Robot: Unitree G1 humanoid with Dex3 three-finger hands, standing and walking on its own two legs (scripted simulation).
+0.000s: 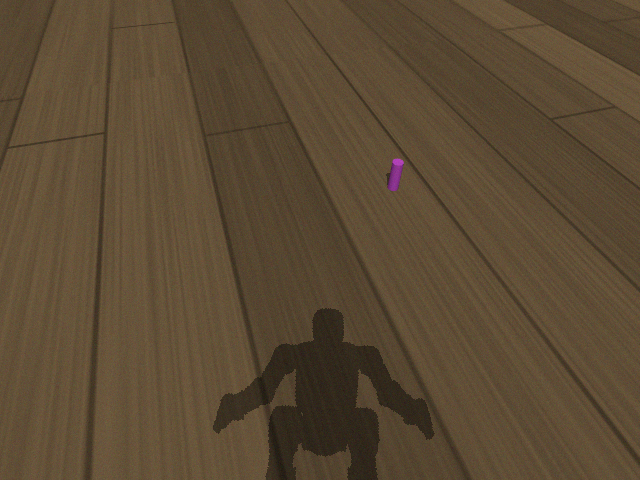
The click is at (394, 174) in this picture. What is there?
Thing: squat round
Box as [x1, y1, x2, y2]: [388, 159, 403, 190]
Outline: 400,159 394,159 392,161 388,182 388,188 391,190 397,189 403,164 403,161
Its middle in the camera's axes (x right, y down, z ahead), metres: +0.37 -0.31 +1.84
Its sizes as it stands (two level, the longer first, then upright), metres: 0.052 0.052 0.153
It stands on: the floor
